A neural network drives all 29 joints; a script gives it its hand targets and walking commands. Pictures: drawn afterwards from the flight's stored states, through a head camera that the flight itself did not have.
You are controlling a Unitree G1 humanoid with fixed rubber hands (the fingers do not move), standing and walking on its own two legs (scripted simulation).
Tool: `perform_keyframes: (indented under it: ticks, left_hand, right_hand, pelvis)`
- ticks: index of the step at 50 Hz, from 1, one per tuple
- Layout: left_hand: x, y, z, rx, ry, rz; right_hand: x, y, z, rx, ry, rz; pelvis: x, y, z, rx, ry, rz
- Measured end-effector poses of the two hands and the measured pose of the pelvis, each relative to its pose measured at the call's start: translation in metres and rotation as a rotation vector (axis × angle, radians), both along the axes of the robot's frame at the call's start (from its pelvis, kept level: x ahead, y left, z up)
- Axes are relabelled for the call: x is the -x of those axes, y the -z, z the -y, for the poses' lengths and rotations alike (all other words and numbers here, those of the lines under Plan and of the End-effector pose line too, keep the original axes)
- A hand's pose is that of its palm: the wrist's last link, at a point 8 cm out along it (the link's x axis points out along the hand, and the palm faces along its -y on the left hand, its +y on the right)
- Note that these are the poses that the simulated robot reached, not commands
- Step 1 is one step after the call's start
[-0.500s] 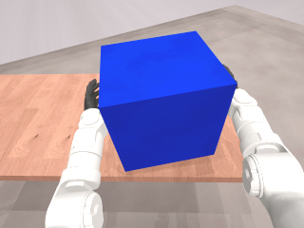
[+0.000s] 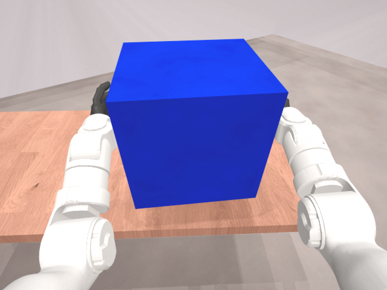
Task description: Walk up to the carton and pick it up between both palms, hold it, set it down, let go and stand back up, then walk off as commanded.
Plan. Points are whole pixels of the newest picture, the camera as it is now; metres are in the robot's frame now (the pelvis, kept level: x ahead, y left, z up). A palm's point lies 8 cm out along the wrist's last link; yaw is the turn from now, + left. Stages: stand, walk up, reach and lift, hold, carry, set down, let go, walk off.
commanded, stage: reach and lift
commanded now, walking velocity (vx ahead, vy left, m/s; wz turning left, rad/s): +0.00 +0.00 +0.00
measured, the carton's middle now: (190, 121) +0.43 +0.03 +0.18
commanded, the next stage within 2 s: hold in 1.78 s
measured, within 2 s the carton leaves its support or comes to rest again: neither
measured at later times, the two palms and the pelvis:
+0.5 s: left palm (101, 103) +0.38 +0.20 +0.25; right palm (291, 102) +0.40 -0.16 +0.25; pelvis +0.00 +0.00 +0.00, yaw +0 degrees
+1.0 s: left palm (91, 90) +0.39 +0.21 +0.27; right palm (285, 91) +0.40 -0.15 +0.27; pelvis +0.01 +0.00 +0.00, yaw +0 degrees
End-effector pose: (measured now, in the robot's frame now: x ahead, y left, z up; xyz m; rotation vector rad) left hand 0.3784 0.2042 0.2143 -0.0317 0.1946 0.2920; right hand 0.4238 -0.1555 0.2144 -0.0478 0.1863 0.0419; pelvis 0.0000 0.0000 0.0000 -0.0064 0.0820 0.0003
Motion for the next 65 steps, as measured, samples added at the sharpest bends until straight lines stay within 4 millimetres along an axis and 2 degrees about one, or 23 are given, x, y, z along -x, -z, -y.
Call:
perform_keyframes:
  ticks: [14,20,26,37,51,65]
  left_hand:
    - [-0.01,-0.015,0.006,0.013,0.066,-0.004]
    - [-0.009,-0.025,0.011,0.013,0.085,-0.021]
    - [-0.003,-0.037,0.005,0.011,0.089,-0.009]
    - [0.001,-0.059,-0.007,0.0,0.084,0.007]
    - [-0.01,-0.06,-0.008,-0.001,0.098,-0.005]
    - [-0.008,-0.069,-0.001,-0.002,0.123,-0.012]
  right_hand:
    - [0.011,-0.026,0.008,-0.057,0.087,-0.009]
    - [0.02,-0.029,0.013,-0.088,0.113,-0.029]
    - [0.026,-0.042,0.007,-0.08,0.113,-0.013]
    - [0.028,-0.052,-0.005,-0.081,0.102,0.002]
    - [0.019,-0.062,-0.006,-0.077,0.113,-0.01]
    - [0.028,-0.073,0.002,-0.098,0.136,-0.018]
  pelvis:
    - [-0.004,-0.001,-0.002,0.004,-0.004,0.017]
    - [-0.003,-0.001,-0.002,0.004,-0.005,0.03]
    - [-0.002,-0.001,-0.002,0.004,-0.005,0.035]
    - [-0.001,-0.001,-0.004,0.005,-0.006,0.039]
    - [-0.008,-0.002,-0.005,0.005,-0.007,0.028]
    - [-0.008,-0.001,-0.005,0.006,-0.007,0.031]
